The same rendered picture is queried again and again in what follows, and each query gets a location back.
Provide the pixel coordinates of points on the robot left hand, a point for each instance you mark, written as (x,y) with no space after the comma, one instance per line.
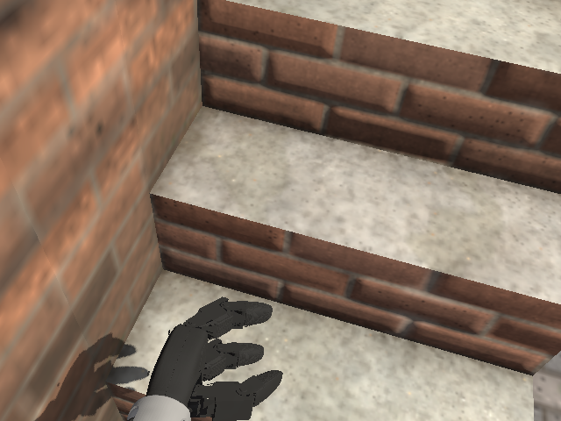
(187,359)

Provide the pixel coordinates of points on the left robot forearm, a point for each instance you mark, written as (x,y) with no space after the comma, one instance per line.
(158,408)

